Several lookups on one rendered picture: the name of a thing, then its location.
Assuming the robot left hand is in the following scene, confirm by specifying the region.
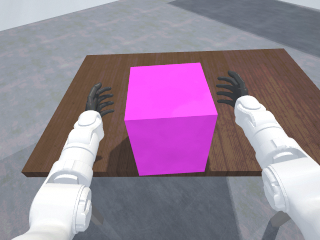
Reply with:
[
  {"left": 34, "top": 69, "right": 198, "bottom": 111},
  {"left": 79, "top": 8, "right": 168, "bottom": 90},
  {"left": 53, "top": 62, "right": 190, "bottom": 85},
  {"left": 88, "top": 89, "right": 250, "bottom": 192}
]
[{"left": 85, "top": 82, "right": 115, "bottom": 118}]

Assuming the robot right upper arm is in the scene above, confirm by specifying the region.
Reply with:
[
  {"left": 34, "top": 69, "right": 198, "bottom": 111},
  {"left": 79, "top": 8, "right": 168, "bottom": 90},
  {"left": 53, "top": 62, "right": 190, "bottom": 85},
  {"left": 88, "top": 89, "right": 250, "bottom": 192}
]
[{"left": 261, "top": 157, "right": 320, "bottom": 240}]

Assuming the table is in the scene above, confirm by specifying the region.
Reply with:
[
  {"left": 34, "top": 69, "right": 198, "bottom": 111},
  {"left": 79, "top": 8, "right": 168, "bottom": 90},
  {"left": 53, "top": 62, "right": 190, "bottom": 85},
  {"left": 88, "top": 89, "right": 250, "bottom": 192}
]
[{"left": 21, "top": 48, "right": 320, "bottom": 227}]

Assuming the carton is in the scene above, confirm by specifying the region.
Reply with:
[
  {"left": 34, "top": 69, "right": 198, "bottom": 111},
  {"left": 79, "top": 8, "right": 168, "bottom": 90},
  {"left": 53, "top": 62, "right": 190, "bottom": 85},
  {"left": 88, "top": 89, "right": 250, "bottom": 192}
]
[{"left": 124, "top": 62, "right": 218, "bottom": 176}]

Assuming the left robot forearm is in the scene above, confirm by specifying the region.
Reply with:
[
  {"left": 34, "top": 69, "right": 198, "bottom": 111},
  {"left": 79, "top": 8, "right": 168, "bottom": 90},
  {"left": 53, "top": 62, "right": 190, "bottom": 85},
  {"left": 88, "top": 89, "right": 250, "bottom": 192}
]
[{"left": 29, "top": 110, "right": 104, "bottom": 227}]

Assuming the robot left upper arm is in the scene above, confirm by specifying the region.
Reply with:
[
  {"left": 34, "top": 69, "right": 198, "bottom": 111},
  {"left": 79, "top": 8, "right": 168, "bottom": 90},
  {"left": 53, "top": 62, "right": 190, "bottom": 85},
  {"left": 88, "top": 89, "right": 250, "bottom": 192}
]
[{"left": 12, "top": 183, "right": 92, "bottom": 240}]

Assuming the robot right hand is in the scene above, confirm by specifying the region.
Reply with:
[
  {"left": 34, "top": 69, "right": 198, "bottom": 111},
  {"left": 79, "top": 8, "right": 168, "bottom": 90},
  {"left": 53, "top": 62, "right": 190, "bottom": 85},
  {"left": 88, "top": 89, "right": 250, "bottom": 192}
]
[{"left": 216, "top": 70, "right": 249, "bottom": 109}]

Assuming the right robot forearm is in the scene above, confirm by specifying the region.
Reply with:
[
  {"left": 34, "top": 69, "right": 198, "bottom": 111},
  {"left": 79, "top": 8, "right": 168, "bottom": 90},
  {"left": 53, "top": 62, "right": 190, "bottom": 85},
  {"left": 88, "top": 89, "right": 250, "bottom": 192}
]
[{"left": 234, "top": 95, "right": 320, "bottom": 170}]

